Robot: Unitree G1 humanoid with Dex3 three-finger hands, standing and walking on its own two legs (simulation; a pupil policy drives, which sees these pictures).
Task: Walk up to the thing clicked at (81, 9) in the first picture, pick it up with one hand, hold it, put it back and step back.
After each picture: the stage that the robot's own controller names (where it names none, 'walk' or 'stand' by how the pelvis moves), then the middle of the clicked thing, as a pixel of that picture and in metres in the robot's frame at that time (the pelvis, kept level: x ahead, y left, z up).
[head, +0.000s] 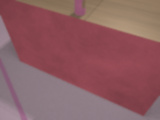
stand; (80, 4) +0.90 +0.01 +0.03
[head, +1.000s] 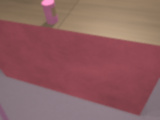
walk; (50, 12) +0.79 +0.22 +0.04
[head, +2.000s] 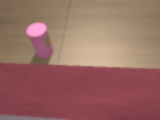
rise first; (41, 41) +0.47 +0.17 +0.07
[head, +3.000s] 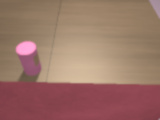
stand; (29, 59) +0.43 +0.21 +0.05
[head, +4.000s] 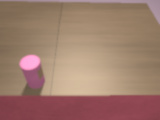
stand; (33, 72) +0.39 +0.19 +0.03
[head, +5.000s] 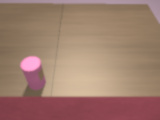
stand; (34, 73) +0.39 +0.19 +0.03
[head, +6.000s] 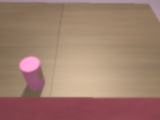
stand; (33, 74) +0.38 +0.19 +0.03
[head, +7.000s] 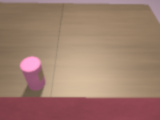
stand; (33, 74) +0.38 +0.19 +0.03
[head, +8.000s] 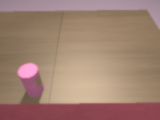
rise first; (31, 80) +0.37 +0.21 +0.03
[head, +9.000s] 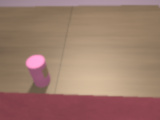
go down; (39, 71) +0.40 +0.20 +0.03
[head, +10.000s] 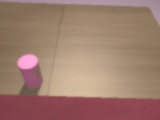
go down; (31, 72) +0.39 +0.20 +0.04
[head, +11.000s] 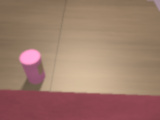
go down; (33, 67) +0.40 +0.19 +0.04
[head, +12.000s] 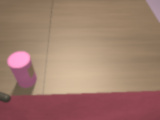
close in; (23, 70) +0.38 +0.20 +0.05
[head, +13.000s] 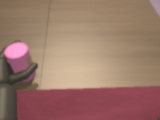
close; (21, 62) +0.40 +0.20 +0.07
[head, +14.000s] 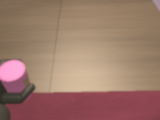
lift; (17, 82) +0.30 +0.20 +0.11
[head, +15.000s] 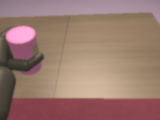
lift; (26, 51) +0.32 +0.17 +0.23
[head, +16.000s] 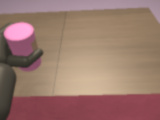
hold; (25, 48) +0.33 +0.17 +0.23
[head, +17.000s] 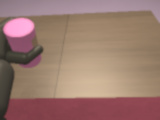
hold; (25, 44) +0.32 +0.16 +0.25
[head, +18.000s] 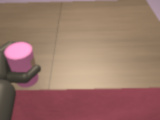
crouch; (23, 65) +0.33 +0.18 +0.15
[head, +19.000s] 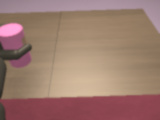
crouch; (15, 46) +0.38 +0.21 +0.19
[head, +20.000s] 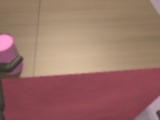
lower; (7, 55) +0.42 +0.22 +0.09
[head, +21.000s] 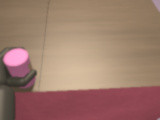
lower; (21, 69) +0.37 +0.19 +0.08
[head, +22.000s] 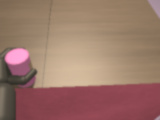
lower; (22, 68) +0.38 +0.20 +0.07
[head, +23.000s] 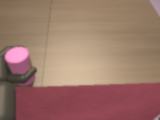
lower; (21, 67) +0.38 +0.20 +0.07
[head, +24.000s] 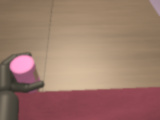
open; (27, 75) +0.35 +0.18 +0.07
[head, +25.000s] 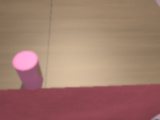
sink last; (29, 71) +0.36 +0.17 +0.07
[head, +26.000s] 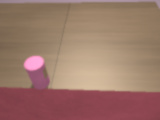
sink last; (38, 73) +0.38 +0.20 +0.04
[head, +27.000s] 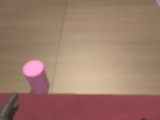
stand; (37, 78) +0.36 +0.19 +0.03
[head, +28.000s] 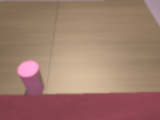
stand; (32, 78) +0.36 +0.19 +0.03
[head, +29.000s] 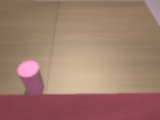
stand; (32, 78) +0.36 +0.19 +0.03
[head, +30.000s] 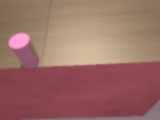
walk; (25, 51) +0.43 +0.22 +0.06
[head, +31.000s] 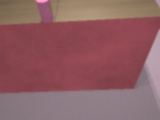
walk; (45, 9) +0.75 +0.24 +0.05
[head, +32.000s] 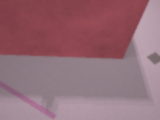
stand; out of the picture +1.08 +0.14 +0.05
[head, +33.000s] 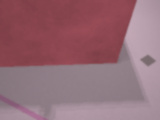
stand; out of the picture +1.08 +0.22 +0.04
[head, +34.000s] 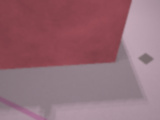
stand; out of the picture +1.09 +0.24 +0.03
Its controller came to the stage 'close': yes
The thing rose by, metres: 0.24
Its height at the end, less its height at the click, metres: +0.00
